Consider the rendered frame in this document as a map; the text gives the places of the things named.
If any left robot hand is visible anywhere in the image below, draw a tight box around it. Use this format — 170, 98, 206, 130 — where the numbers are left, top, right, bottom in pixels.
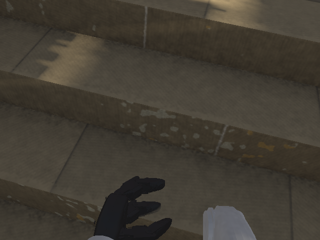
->
93, 176, 172, 240

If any right robot thigh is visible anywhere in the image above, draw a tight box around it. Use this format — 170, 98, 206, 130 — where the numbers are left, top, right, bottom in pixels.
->
203, 205, 257, 240

